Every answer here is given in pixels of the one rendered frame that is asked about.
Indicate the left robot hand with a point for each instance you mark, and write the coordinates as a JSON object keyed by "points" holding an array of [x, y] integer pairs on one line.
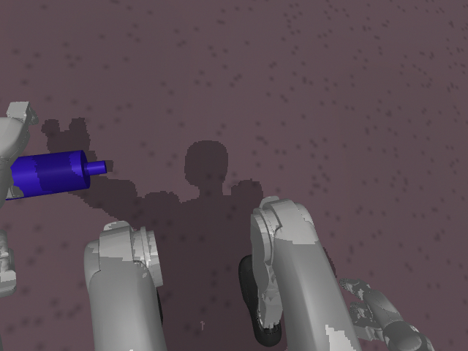
{"points": [[14, 137]]}

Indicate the right robot foot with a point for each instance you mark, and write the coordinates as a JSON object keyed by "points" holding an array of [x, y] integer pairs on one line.
{"points": [[265, 336]]}

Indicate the right robot hand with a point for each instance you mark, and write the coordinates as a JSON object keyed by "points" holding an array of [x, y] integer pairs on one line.
{"points": [[377, 311]]}

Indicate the left robot arm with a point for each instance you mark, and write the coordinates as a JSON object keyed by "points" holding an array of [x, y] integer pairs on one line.
{"points": [[7, 261]]}

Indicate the right robot arm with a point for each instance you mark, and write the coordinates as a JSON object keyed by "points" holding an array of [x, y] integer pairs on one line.
{"points": [[403, 336]]}

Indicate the bottle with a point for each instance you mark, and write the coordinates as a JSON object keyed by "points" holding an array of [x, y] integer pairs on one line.
{"points": [[46, 174]]}

